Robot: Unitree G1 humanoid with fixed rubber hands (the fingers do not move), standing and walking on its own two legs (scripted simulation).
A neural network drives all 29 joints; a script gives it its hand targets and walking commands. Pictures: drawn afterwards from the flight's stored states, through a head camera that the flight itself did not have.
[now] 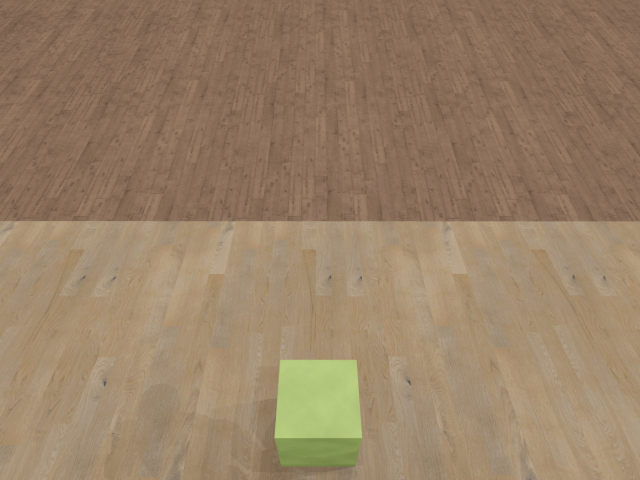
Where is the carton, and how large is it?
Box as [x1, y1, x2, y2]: [275, 360, 361, 465]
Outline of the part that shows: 280,360 275,424 275,441 281,465 354,465 361,439 356,360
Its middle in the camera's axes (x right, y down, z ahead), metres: -0.01 +0.49 +1.09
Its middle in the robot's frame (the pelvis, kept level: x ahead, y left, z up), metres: +0.46 +0.02 -0.66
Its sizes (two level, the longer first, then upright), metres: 0.210 0.200 0.250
